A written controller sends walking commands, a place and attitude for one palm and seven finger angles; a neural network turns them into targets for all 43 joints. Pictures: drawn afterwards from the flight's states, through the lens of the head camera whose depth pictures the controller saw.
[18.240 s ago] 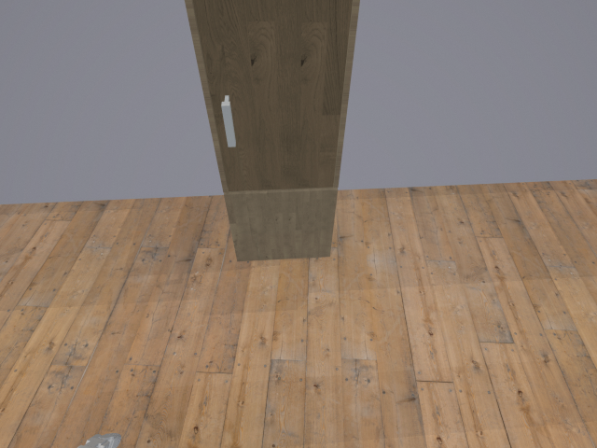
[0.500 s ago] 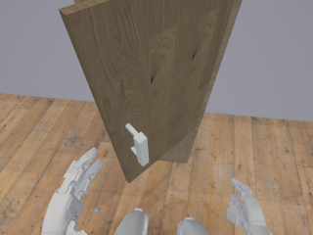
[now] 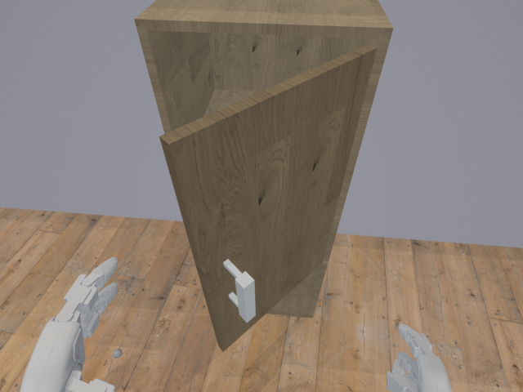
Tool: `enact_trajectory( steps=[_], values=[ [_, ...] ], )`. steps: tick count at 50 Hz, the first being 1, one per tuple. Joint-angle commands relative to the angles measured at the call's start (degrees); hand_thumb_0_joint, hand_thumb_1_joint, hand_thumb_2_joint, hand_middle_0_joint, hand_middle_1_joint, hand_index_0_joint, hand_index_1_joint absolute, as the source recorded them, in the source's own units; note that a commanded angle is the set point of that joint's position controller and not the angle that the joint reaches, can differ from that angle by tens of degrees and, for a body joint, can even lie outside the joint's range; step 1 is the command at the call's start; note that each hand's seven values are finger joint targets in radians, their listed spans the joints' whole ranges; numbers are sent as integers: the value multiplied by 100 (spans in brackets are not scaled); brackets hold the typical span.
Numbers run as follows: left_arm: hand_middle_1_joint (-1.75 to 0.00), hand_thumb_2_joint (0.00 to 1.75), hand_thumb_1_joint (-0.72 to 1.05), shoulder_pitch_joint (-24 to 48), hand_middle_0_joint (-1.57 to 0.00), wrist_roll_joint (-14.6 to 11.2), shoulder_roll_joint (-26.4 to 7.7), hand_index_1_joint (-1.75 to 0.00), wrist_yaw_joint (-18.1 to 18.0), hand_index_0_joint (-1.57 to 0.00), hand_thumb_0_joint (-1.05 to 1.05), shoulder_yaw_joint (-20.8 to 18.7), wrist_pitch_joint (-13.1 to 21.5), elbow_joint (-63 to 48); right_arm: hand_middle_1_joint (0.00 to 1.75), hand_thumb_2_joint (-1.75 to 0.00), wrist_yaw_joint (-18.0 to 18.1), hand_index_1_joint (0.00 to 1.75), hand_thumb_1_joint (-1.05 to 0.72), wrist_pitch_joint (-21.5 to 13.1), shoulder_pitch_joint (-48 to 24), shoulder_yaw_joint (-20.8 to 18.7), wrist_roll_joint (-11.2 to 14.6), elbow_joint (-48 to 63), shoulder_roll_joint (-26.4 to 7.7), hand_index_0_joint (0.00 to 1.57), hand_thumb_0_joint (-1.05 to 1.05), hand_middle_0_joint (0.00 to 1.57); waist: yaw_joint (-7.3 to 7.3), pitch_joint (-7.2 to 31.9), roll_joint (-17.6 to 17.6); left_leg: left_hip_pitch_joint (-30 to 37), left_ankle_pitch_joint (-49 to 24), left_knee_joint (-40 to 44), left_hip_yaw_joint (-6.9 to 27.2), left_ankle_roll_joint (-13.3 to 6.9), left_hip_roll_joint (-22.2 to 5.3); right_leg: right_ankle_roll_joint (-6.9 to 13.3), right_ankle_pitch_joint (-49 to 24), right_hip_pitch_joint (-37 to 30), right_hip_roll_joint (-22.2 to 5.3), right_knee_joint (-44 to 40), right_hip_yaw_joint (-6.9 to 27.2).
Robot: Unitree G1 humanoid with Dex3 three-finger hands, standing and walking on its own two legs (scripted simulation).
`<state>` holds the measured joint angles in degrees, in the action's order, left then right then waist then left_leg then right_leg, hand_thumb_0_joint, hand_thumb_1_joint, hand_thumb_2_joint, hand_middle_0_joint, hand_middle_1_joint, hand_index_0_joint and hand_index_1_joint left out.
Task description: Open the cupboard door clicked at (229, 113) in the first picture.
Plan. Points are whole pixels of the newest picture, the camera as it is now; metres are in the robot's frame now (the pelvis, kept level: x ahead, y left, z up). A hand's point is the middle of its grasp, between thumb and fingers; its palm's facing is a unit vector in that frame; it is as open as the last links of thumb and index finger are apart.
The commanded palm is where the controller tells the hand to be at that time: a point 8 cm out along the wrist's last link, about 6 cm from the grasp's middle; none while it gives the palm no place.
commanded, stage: draw the hand back to the body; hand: left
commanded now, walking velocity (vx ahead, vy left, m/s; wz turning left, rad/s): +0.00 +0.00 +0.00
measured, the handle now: (238, 290) +0.30 +0.07 -0.02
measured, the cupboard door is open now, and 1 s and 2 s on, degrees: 48 48 48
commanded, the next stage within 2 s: step back with the hand held close in 0.94 s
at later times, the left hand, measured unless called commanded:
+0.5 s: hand (23, 269) +0.20 +0.27 +0.19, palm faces +0.39 -0.83 -0.40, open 9.8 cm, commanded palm +0.15 +0.31 +0.22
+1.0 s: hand (25, 261) +0.20 +0.25 +0.21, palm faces +0.43 -0.82 -0.39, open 7.4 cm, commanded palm +0.14 +0.29 +0.22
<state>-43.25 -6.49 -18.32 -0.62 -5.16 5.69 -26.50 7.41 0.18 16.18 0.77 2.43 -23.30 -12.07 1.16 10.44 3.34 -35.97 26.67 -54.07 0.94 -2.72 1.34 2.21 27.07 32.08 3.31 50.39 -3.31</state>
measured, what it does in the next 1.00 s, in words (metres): rises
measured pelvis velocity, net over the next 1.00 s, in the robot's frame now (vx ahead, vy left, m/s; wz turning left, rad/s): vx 0.01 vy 0.00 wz -0.01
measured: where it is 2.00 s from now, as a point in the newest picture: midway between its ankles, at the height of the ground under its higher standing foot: outside the picture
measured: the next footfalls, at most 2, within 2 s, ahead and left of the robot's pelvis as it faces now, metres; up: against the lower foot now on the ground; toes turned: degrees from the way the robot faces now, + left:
none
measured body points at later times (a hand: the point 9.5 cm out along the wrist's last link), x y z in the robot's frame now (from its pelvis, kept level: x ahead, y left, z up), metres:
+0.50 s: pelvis +0.02 +0.02 +0.05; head -0.01 +0.00 +0.49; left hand +0.17 +0.31 +0.22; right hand +0.21 -0.19 -0.02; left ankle +0.00 +0.09 -0.69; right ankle -0.02 -0.10 -0.69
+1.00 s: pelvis +0.01 +0.00 +0.05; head -0.02 -0.02 +0.50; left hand +0.17 +0.29 +0.23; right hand +0.19 -0.23 -0.03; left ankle +0.00 +0.09 -0.69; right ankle -0.02 -0.10 -0.69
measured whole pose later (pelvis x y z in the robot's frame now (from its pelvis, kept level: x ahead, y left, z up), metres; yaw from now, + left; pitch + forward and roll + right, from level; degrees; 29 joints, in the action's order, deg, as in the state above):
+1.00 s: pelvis +0.01 +0.00 +0.05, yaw +0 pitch -4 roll -1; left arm -28.1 -4.7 -20.3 -6.1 -18.8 3.7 -24.7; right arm 4.6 -4.8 11.5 1.6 0.3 -36.1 -13.0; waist 3.5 0.0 3.4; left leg -7.0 14.3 -25.0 -0.1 -2.5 2.0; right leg 2.1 14.5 3.8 2.7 22.0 -0.9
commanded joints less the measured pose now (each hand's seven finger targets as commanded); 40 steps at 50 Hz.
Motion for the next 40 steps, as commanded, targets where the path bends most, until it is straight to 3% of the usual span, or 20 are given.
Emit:
enact_trajectory(
  steps=[1,7,9,11,15,19,23,28,30,32,38,40],
  values=[
    [-30,50,-5,102,-17,296,-661,-30,-650,-17,0,-509,-138,-1341,30,-90,87,30,-90,-339,-654,-56,-46,899,-579,20,0,20,65,-65,-22,1114,-1527,1378,268,47,-216,-70,-1285,-591,-336,-1362,177],
    [-30,58,17,648,-17,362,-783,-30,-828,-17,0,-730,-191,-1330,30,-90,32,30,-90,-602,-754,42,-75,594,-634,20,0,20,93,-285,-2,1818,-1690,2024,426,95,-266,-52,-1331,-1065,-335,-1798,138],
    [-30,62,23,742,-18,365,-803,-30,-831,-18,0,-826,-192,-1328,30,-90,-5,30,-90,-687,-837,60,-92,491,-643,20,0,20,121,-332,-102,1984,-1975,2198,468,134,-291,-51,-1506,-1301,-336,-1902,121],
    [-30,64,31,850,-18,358,-831,-30,-816,-18,0,-944,-171,-1349,30,-90,-67,30,-90,-754,-879,73,-107,384,-647,20,0,20,149,-395,104,2157,-2249,2367,481,202,-304,-37,-1628,-1506,-337,-2030,118],
    [-30,70,44,1058,-18,323,-892,-30,-772,-18,0,-1223,-154,-1163,30,-90,-163,30,-90,-804,-994,65,-127,201,-663,20,0,20,191,-648,51,2398,-2629,2669,497,300,-357,-35,-1809,-1813,-308,-2275,91],
    [-30,76,58,1375,-19,284,-1057,-30,-749,-19,0,-1557,-72,-1311,30,-90,-220,30,-90,-851,-1071,47,-154,93,-681,20,0,20,231,-566,269,2673,-2995,2863,439,343,-361,-18,-2068,-2185,-321,-2465,120],
    [-30,82,73,1602,-19,235,-1218,-30,-738,-19,0,-1895,-22,-1220,30,-90,-267,30,-90,-848,-1139,0,-179,-35,-712,20,0,20,260,-577,57,2800,-3093,3035,401,353,-380,-7,-2218,-2413,-287,-2660,125],
    [-30,90,90,2089,-20,181,-1427,-30,-743,-20,0,-2274,52,-1168,30,-90,-280,30,-90,-830,-1233,-48,-185,-162,-737,20,0,20,280,-613,243,2947,-2937,3173,299,301,-333,-8,-2286,-2547,-290,-2859,170],
    [-30,90,90,1813,-20,169,-1025,-30,-675,-20,0,-1974,28,-815,30,-90,-327,30,-90,-788,-1199,-64,-186,-202,-736,20,0,20,244,-793,115,2964,-2935,3234,293,300,-344,-32,-2245,-2485,-293,-2901,144],
    [-30,90,90,1795,-20,157,-975,-30,-633,-20,0,-1894,40,-778,30,-90,-353,30,-90,-736,-1239,-113,-177,-188,-765,20,0,20,234,-800,-115,2984,-2724,3282,257,244,-347,-52,-2183,-2497,-282,-2966,170],
    [-30,90,90,1954,-20,189,-1369,-30,-669,-20,0,-2171,131,-1144,30,-90,-282,30,-90,-759,-1338,-121,-200,-191,-752,20,0,20,300,-555,63,2973,-2486,3294,154,153,-241,-29,-2286,-2762,-313,-3042,230],
    [-30,90,90,1995,-20,187,-1353,-30,-674,-20,0,-2154,143,-1229,30,-90,-271,30,-90,-799,-1352,-106,-187,-210,-715,20,0,20,282,-618,172,3008,-2504,3271,127,149,-221,-40,-2351,-2698,-317,-3064,261]
  ],
)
